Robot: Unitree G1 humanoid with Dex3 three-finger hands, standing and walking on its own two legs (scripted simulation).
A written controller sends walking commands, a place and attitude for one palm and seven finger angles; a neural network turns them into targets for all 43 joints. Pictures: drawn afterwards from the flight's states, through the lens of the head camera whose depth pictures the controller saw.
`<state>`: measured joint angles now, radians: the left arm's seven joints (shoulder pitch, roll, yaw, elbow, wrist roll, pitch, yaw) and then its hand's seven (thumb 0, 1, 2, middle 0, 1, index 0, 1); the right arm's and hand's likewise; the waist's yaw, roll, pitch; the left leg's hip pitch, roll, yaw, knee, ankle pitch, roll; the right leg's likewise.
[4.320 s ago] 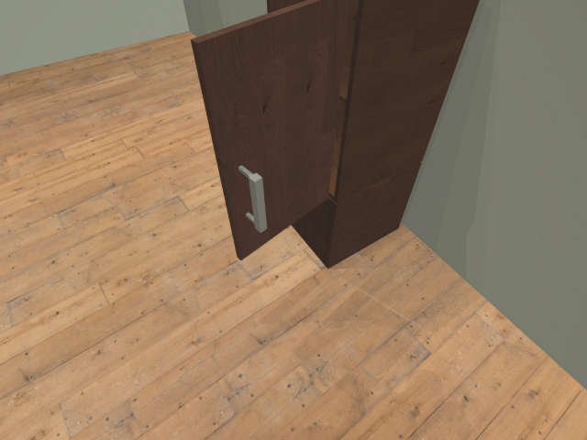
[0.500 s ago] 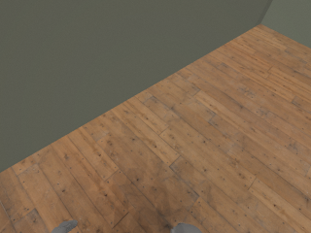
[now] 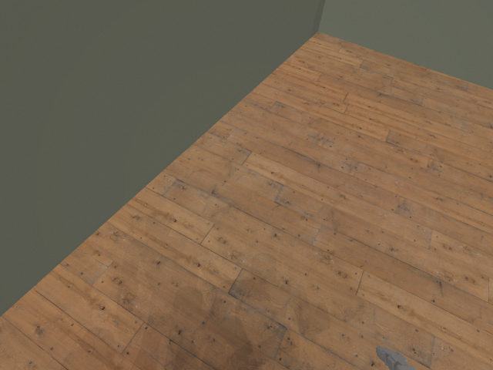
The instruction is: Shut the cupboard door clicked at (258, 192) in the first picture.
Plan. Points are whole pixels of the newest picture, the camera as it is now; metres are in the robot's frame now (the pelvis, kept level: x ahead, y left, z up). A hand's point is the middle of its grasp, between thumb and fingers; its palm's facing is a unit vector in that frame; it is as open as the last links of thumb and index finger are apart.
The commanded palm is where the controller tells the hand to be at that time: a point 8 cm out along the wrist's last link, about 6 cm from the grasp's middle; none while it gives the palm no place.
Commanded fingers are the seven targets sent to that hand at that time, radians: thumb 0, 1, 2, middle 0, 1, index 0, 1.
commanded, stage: walk around to get in front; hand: left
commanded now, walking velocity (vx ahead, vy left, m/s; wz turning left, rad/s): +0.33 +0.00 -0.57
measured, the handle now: out of the picture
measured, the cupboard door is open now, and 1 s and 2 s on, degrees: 100 100 100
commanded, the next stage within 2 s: walk to a spot facing it in 0.62 s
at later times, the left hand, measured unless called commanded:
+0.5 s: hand (234, 248) +0.38 +0.06 -0.15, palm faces -0.29 -0.93 -0.24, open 7.3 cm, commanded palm none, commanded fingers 0.00 0.90 0.90 -0.20 -0.30 -0.20 -0.30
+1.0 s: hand (238, 238) +0.42 +0.05 -0.18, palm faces -0.13 -0.97 -0.19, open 7.3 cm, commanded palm none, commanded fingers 0.00 0.90 0.90 -0.20 -0.30 -0.20 -0.30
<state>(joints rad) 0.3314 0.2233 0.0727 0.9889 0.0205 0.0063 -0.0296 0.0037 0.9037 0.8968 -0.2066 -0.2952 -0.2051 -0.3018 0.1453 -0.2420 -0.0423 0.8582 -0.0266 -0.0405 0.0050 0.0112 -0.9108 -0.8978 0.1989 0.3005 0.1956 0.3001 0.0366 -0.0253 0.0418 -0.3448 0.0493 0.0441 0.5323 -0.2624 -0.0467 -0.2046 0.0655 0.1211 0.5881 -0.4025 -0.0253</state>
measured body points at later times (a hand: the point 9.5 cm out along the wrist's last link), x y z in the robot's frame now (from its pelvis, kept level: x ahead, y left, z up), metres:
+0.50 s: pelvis +0.18 -0.09 +0.00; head +0.23 -0.11 +0.45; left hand +0.39 +0.11 -0.13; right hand +0.07 -0.31 -0.15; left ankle +0.15 +0.08 -0.64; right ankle +0.20 -0.15 -0.73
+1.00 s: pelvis +0.38 -0.13 +0.00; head +0.41 -0.12 +0.45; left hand +0.43 +0.10 -0.16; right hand +0.43 -0.37 -0.14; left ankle +0.47 -0.04 -0.73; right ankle +0.30 -0.23 -0.66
